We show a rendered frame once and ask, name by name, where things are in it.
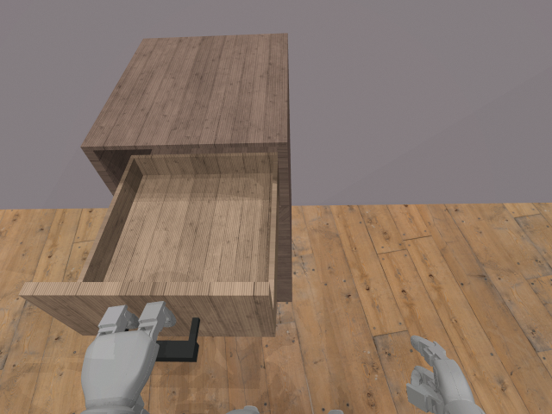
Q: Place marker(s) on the right robot hand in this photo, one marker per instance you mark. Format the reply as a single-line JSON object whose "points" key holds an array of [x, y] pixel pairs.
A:
{"points": [[432, 391]]}

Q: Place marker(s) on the left robot hand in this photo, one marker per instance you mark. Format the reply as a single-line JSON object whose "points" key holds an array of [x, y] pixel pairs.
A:
{"points": [[118, 363]]}

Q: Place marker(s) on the drawer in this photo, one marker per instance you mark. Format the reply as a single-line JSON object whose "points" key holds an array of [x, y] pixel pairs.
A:
{"points": [[198, 231]]}

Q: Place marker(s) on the cabinet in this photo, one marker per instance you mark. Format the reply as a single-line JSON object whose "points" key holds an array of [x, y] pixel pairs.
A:
{"points": [[220, 94]]}

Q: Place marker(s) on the robot left shin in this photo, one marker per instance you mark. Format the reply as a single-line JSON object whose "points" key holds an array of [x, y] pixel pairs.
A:
{"points": [[249, 407]]}

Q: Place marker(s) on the handle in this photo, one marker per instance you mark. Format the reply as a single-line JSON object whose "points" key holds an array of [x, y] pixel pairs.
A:
{"points": [[180, 351]]}

